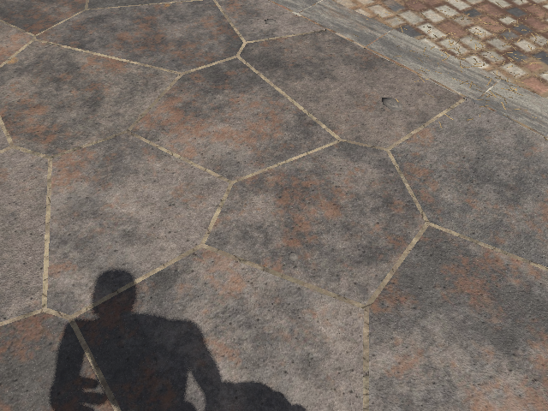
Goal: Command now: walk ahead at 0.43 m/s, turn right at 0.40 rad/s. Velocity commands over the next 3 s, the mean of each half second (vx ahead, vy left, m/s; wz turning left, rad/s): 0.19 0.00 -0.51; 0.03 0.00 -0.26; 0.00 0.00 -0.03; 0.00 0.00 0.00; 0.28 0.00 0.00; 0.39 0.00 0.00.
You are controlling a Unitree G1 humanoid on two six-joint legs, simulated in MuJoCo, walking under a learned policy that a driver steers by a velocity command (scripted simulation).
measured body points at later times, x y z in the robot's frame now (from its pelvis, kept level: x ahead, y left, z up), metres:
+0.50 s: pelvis +0.18 -0.04 -0.01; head +0.23 -0.07 +0.43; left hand +0.39 +0.20 -0.10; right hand +0.27 -0.35 -0.13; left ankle +0.29 +0.13 -0.69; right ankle +0.24 -0.12 -0.75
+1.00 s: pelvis +0.24 -0.02 -0.01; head +0.26 -0.02 +0.44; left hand +0.47 +0.17 -0.12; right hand +0.25 -0.31 -0.13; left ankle +0.30 +0.10 -0.75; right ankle +0.17 -0.14 -0.75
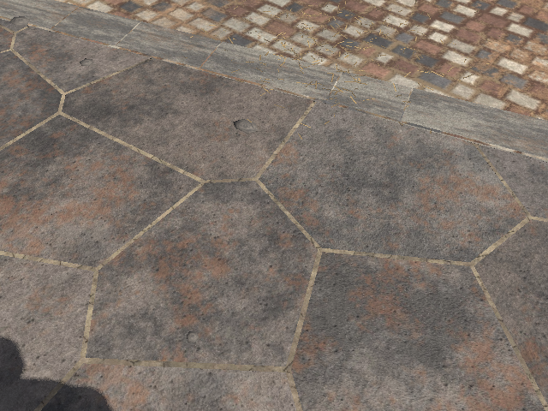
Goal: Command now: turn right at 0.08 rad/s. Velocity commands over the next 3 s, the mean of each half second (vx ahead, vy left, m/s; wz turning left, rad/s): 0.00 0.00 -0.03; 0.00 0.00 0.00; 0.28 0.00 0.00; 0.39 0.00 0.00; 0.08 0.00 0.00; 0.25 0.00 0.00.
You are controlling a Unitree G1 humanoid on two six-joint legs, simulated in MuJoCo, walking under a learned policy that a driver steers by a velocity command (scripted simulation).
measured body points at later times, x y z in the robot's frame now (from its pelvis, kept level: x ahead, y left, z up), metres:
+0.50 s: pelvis +0.00 -0.02 +0.00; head +0.01 -0.02 +0.45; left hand +0.10 +0.23 -0.13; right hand +0.07 -0.29 -0.14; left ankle +0.01 +0.14 -0.73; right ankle -0.02 -0.14 -0.73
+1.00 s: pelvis +0.00 -0.01 +0.00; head +0.01 -0.02 +0.45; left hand +0.04 +0.24 -0.15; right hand +0.03 -0.27 -0.15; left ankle +0.01 +0.14 -0.73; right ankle -0.02 -0.14 -0.73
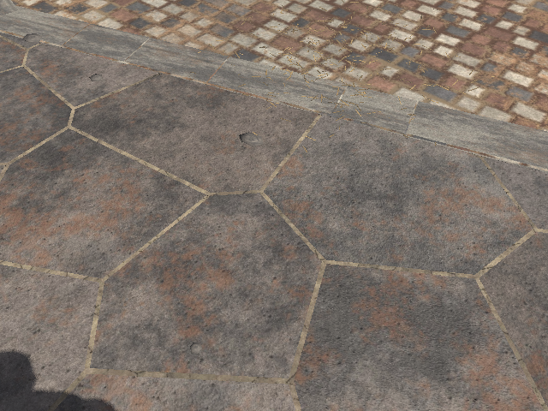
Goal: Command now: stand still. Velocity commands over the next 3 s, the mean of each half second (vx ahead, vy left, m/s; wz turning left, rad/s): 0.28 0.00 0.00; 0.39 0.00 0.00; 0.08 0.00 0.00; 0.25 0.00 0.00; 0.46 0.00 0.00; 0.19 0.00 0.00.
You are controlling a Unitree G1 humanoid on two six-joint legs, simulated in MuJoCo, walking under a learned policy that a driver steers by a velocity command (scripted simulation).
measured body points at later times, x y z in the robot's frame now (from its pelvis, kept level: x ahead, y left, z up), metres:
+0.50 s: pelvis +0.12 +0.04 +0.01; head +0.13 +0.05 +0.46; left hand +0.26 +0.29 -0.12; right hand +0.02 -0.19 -0.13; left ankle +0.02 +0.13 -0.74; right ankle +0.21 -0.12 -0.67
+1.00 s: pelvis +0.38 -0.02 +0.01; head +0.41 -0.03 +0.46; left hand +0.40 +0.24 -0.13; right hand +0.52 -0.29 -0.11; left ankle +0.49 +0.14 -0.68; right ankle +0.38 -0.10 -0.74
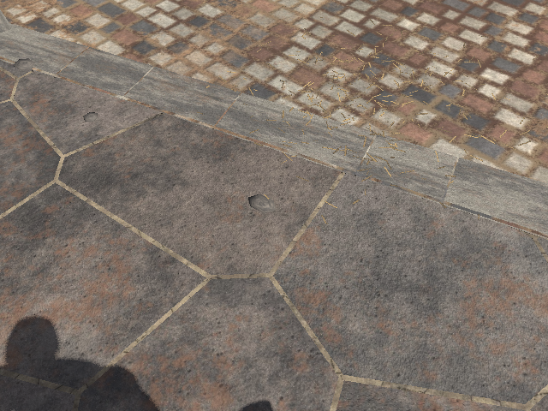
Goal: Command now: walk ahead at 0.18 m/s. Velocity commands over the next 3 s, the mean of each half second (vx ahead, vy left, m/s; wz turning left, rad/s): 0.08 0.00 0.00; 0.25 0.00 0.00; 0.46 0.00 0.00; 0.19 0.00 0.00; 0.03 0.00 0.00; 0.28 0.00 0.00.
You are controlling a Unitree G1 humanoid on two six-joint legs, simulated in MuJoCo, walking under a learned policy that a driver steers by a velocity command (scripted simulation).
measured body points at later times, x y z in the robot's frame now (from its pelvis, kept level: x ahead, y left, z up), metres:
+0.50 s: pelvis +0.11 +0.03 -0.01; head +0.13 +0.03 +0.44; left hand +0.14 +0.29 -0.17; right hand +0.23 -0.22 -0.15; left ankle +0.17 +0.13 -0.75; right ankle +0.04 -0.08 -0.75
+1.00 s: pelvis +0.22 +0.06 +0.00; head +0.23 +0.07 +0.45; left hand +0.30 +0.33 -0.14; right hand +0.22 -0.19 -0.15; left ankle +0.19 +0.14 -0.75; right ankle +0.20 -0.09 -0.66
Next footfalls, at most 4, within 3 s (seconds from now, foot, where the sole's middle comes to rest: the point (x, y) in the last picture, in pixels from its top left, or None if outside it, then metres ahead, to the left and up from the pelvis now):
0.16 left None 0.23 0.14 -0.78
1.32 right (348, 378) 0.56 -0.11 -0.78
1.82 left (266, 302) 0.76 0.10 -0.78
2.08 right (359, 336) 0.67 -0.14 -0.78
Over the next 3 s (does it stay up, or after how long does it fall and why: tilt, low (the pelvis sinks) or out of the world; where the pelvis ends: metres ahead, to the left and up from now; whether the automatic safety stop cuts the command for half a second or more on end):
stays up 0.81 0.02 0.00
